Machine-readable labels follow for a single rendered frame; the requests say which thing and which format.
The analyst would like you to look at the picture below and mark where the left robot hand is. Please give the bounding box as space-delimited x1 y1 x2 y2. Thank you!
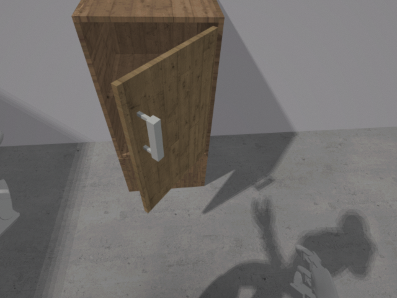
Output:
0 130 20 236

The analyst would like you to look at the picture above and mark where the cupboard door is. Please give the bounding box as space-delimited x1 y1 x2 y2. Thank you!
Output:
111 26 218 213

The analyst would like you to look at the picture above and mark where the handle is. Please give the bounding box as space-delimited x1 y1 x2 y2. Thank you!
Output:
136 111 164 162

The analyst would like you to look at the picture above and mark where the right robot hand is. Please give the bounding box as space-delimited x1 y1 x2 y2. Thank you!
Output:
290 245 339 298

